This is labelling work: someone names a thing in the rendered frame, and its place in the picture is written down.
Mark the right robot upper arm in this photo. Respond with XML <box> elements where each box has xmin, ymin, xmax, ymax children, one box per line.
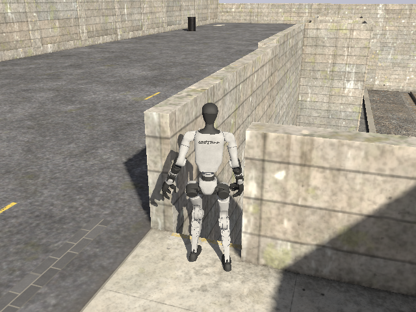
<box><xmin>223</xmin><ymin>131</ymin><xmax>239</xmax><ymax>168</ymax></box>

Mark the robot left shin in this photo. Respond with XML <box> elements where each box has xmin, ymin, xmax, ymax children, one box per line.
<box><xmin>191</xmin><ymin>208</ymin><xmax>202</xmax><ymax>253</ymax></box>

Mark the robot left forearm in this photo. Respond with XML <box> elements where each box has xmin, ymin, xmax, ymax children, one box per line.
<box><xmin>165</xmin><ymin>156</ymin><xmax>181</xmax><ymax>185</ymax></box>

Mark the robot right thigh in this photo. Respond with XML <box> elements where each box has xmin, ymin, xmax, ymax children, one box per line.
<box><xmin>216</xmin><ymin>182</ymin><xmax>230</xmax><ymax>229</ymax></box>

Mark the left robot upper arm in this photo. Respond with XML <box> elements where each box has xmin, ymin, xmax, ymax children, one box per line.
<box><xmin>175</xmin><ymin>131</ymin><xmax>196</xmax><ymax>167</ymax></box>

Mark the right robot hand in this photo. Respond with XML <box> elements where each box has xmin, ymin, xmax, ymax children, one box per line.
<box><xmin>229</xmin><ymin>182</ymin><xmax>244</xmax><ymax>197</ymax></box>

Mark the left robot hand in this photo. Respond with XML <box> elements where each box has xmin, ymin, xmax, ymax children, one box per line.
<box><xmin>162</xmin><ymin>182</ymin><xmax>176</xmax><ymax>199</ymax></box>

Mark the robot right forearm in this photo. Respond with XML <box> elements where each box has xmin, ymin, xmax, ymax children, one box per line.
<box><xmin>232</xmin><ymin>158</ymin><xmax>244</xmax><ymax>185</ymax></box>

